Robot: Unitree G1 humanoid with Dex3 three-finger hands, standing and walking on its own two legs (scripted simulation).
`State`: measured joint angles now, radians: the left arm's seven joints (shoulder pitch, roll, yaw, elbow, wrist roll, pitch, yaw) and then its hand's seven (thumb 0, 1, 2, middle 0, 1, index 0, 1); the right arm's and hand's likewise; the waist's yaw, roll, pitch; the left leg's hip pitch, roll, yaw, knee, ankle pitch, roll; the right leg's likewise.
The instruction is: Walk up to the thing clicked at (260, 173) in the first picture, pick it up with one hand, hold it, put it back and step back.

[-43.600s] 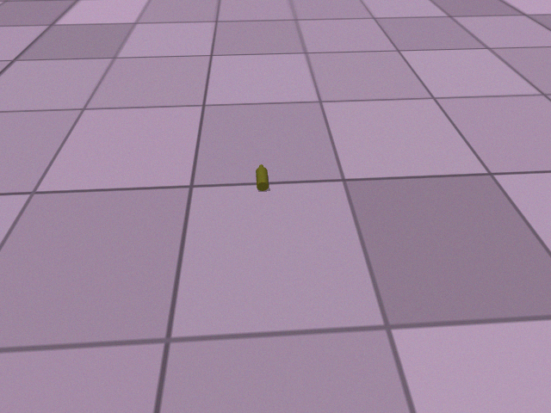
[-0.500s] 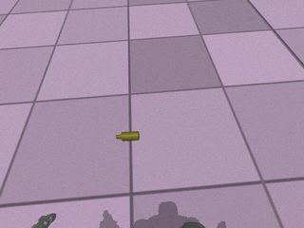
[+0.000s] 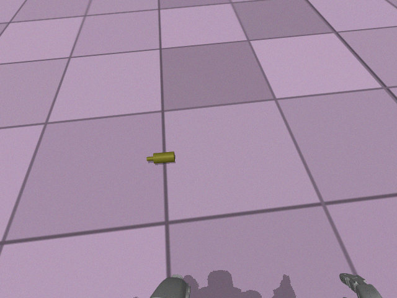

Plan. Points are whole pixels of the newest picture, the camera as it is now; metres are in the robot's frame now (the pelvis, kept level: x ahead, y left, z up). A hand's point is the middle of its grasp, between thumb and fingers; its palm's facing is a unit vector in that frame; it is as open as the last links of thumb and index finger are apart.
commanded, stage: step back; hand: left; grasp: from above
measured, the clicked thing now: (160, 157) +0.94 +0.28 -0.73
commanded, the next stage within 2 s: stand in 1.16 s
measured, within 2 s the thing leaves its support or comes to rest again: neither
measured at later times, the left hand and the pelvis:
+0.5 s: hand out of the picture -0.07 +0.27 -0.14, palm faces +0.07 -0.92 -0.38, open 7.4 cm; pelvis -0.09 -0.01 +0.01, yaw +3 degrees
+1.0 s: hand out of the picture +0.01 +0.29 -0.15, palm faces +0.07 -0.92 -0.38, open 7.4 cm; pelvis -0.05 +0.02 +0.01, yaw +4 degrees
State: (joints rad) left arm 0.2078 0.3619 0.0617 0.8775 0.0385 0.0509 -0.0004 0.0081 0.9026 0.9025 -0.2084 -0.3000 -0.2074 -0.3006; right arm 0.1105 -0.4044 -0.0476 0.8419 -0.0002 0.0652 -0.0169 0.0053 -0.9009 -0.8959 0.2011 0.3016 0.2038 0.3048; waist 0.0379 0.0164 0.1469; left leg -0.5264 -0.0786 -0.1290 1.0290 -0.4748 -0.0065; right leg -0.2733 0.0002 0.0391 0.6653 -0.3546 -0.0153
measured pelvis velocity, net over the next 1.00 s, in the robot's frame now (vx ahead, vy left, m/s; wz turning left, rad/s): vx -0.05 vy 0.02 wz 0.08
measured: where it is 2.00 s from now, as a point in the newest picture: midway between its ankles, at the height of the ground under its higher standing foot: outside the picture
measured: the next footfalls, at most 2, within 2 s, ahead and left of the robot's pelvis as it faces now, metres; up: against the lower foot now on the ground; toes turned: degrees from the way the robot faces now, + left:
left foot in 0.18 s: -0.03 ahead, +0.12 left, +0.00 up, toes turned +3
left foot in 0.72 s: -0.01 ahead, +0.15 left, +0.00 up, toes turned +5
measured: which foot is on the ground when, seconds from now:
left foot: up 0.00-0.16, down 0.18-0.48, up 0.50-0.70, down 0.72-1.00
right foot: down 0.00-1.00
